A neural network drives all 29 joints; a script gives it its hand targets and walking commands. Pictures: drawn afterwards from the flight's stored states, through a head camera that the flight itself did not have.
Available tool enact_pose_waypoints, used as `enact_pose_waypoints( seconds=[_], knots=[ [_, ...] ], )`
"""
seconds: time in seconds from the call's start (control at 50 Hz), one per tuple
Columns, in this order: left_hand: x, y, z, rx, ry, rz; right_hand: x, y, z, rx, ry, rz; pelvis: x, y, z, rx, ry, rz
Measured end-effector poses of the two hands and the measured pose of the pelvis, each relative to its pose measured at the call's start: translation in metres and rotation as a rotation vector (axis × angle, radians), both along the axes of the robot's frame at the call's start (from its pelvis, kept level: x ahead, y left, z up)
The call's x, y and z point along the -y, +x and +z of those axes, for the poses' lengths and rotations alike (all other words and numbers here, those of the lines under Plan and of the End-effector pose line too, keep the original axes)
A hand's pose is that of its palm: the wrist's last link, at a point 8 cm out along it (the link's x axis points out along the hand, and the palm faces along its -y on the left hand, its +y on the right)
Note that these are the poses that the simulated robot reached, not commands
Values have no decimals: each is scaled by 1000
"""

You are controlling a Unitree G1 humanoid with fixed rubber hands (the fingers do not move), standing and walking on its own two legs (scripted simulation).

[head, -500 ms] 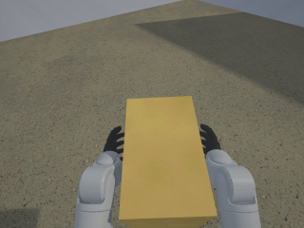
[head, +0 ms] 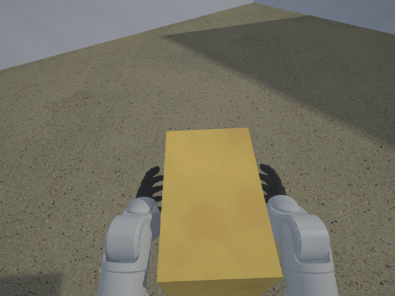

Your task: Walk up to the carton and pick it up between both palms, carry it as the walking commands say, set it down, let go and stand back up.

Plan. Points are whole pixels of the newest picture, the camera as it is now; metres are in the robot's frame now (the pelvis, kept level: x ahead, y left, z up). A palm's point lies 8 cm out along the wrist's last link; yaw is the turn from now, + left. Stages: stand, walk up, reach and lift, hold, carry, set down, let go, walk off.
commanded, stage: carry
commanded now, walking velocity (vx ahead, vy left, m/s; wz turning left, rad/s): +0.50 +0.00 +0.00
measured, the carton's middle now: (210, 225) +0.25 +0.00 +0.04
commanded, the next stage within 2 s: none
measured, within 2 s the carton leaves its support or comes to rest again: neither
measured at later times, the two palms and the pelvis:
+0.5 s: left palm (153, 99) +0.59 +0.15 +0.12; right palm (241, 97) +0.58 -0.09 +0.13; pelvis +0.31 +0.04 +0.04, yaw -1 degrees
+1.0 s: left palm (164, 58) +0.90 +0.16 +0.10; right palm (226, 53) +0.93 -0.08 +0.11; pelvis +0.63 +0.02 +0.03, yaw +2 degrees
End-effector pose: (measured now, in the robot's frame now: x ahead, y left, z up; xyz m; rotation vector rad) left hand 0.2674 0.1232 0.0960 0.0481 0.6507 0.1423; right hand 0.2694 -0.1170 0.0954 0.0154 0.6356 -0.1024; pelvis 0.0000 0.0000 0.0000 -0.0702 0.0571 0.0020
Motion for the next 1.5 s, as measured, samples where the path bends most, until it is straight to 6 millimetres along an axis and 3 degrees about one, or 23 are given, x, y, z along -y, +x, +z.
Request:
enact_pose_waypoints(
  seconds=[0.06, 0.12, 0.22, 0.38, 0.52, 0.64, 0.74, 0.82, 0.92, 1.08, 1.2, 1.28, 1.4, 1.44, 1.5],
  knots=[
    [-2, 29, -20, -119, -17, 30, -2, 32, -20, -118, -14, 27, 5, 29, 8, 14, 22, 25],
    [-7, 54, -25, -167, -35, 56, -7, 62, -24, -166, -23, 46, 5, 58, 21, 16, 26, 44],
    [-16, 115, -11, -114, -38, 68, -16, 128, -6, -114, -11, 48, -2, 117, 32, -9, 45, 30],
    [-34, 244, 24, 54, -73, 30, -34, 246, 35, 55, -48, 10, -29, 238, 25, -29, 74, -3],
    [-26, 333, 28, -45, -34, -42, -26, 321, 33, -45, -36, -45, -37, 326, 41, -37, 22, -19],
    [-12, 413, 25, -2, -45, -43, -12, 401, 33, -1, -35, -52, -24, 405, 30, -6, 48, -17],
    [-2, 484, 11, -6, 3, -27, -2, 479, 12, -6, 5, -32, -10, 481, 13, 9, 28, 18],
    [-10, 522, -5, -121, -13, 31, -10, 528, -4, -120, -11, 25, -4, 524, 24, 3, 46, 46],
    [-26, 575, -4, -125, -35, 92, -27, 596, 1, -125, -12, 79, -5, 580, 37, -20, 67, 38],
    [-45, 707, 14, 43, -71, 79, -45, 719, 22, 44, -18, 50, -30, 698, 20, -23, 88, 17],
    [-36, 785, 11, -65, -38, -17, -37, 780, 16, -62, -16, -23, -43, 775, 35, -41, 47, -9],
    [-26, 834, 14, -72, -36, -49, -27, 821, 18, -69, -17, -52, -41, 825, 40, -26, 40, -7],
    [-12, 922, 25, 34, -26, -39, -13, 914, 30, 37, -1, -46, -24, 917, 25, -1, 59, -1],
    [-8, 954, 22, 59, -11, -26, -8, 950, 26, 63, 9, -31, -17, 952, 13, 8, 59, 9],
    [-8, 992, 11, -10, 15, -4, -8, 994, 10, -7, 22, -3, -10, 992, 13, 11, 31, 38]
  ],
)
